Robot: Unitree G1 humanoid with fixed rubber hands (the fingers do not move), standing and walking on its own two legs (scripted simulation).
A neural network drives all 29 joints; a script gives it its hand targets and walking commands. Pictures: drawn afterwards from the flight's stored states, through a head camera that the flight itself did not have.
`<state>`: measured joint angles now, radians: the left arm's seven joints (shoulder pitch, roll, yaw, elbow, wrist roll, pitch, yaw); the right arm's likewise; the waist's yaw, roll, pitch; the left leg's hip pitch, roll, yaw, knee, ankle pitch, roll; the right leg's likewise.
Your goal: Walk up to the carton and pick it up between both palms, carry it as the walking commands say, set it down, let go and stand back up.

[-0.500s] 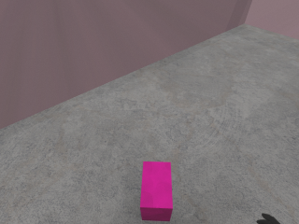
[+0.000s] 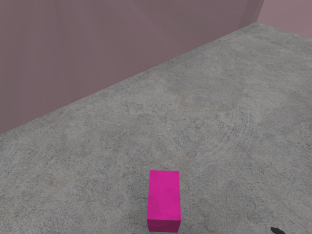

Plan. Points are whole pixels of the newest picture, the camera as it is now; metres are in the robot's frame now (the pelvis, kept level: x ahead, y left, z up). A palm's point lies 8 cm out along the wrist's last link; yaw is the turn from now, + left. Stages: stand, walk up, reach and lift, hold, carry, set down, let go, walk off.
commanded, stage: walk up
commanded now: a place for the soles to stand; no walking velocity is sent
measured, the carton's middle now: (163, 201) +0.45 -0.01 -0.66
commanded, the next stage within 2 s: reach and lift in 1.36 s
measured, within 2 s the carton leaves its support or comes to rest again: neither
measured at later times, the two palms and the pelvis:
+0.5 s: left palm out of the picture +0.09 +0.32 -0.10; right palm out of the picture +0.12 -0.31 -0.10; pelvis +0.00 +0.00 +0.00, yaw +0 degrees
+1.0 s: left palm out of the picture +0.10 +0.31 -0.10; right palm out of the picture +0.15 -0.31 -0.10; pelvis +0.02 -0.01 +0.00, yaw +2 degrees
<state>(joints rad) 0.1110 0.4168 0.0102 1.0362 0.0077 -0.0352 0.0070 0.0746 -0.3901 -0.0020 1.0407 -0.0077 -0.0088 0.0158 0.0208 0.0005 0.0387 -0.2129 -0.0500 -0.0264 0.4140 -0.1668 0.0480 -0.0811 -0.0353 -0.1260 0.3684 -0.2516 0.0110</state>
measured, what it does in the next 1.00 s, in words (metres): stands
